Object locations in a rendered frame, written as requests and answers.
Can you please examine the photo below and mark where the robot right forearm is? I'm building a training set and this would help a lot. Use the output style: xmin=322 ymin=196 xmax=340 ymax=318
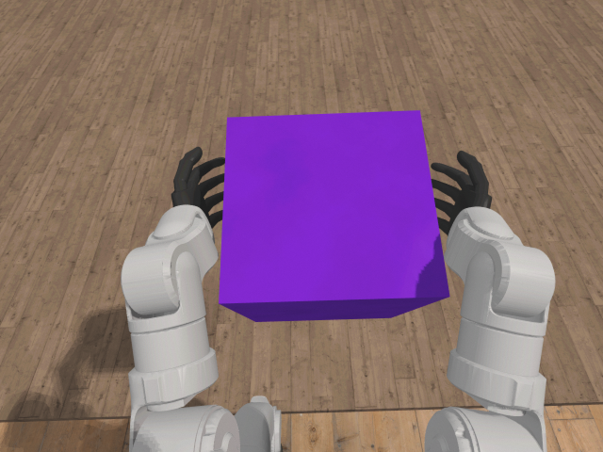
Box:
xmin=444 ymin=207 xmax=555 ymax=452

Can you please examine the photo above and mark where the left robot hand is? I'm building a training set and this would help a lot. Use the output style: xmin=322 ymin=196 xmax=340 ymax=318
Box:
xmin=171 ymin=147 xmax=225 ymax=229

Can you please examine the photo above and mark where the right robot hand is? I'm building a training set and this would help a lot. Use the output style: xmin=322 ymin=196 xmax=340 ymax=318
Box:
xmin=431 ymin=151 xmax=492 ymax=235

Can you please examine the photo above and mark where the carton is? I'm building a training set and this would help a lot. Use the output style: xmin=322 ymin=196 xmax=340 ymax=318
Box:
xmin=219 ymin=110 xmax=450 ymax=322

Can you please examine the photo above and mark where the robot left forearm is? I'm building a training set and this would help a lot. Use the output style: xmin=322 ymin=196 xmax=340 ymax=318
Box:
xmin=121 ymin=205 xmax=219 ymax=452

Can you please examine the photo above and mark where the right robot upper arm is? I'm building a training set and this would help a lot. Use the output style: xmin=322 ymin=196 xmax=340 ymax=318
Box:
xmin=424 ymin=407 xmax=543 ymax=452

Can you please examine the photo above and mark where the left robot shin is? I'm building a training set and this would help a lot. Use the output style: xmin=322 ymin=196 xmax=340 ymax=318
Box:
xmin=250 ymin=395 xmax=269 ymax=403

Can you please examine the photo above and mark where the left robot upper arm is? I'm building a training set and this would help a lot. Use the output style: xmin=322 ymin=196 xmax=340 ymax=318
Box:
xmin=132 ymin=405 xmax=240 ymax=452

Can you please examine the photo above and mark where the left robot thigh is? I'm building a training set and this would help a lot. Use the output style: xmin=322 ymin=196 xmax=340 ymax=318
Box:
xmin=235 ymin=402 xmax=282 ymax=452

